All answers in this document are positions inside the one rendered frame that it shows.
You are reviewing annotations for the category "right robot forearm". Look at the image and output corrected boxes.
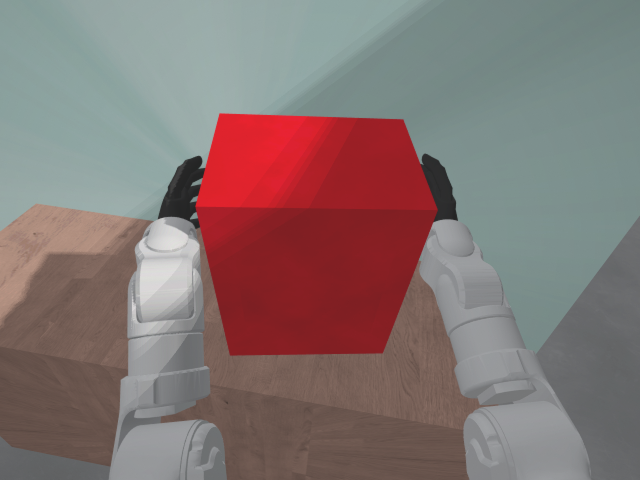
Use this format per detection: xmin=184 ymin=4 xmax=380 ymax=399
xmin=419 ymin=219 xmax=591 ymax=477

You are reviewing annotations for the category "carton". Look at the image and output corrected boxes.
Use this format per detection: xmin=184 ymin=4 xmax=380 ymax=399
xmin=195 ymin=113 xmax=438 ymax=356

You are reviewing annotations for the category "robot right upper arm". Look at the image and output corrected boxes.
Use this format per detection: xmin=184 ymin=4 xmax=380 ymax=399
xmin=463 ymin=401 xmax=591 ymax=480

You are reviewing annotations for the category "robot left hand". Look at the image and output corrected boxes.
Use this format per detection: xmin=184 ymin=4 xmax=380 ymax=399
xmin=158 ymin=156 xmax=205 ymax=229

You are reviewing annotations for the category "robot left upper arm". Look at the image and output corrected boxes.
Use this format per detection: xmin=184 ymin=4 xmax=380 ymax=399
xmin=111 ymin=419 xmax=227 ymax=480

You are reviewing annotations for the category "robot right hand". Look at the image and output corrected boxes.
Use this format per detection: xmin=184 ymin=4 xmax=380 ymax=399
xmin=421 ymin=154 xmax=458 ymax=222

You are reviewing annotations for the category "left robot forearm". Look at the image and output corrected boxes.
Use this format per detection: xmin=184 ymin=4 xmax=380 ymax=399
xmin=109 ymin=217 xmax=210 ymax=480

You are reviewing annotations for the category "pedestal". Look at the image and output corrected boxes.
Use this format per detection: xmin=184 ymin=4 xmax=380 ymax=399
xmin=0 ymin=204 xmax=499 ymax=480

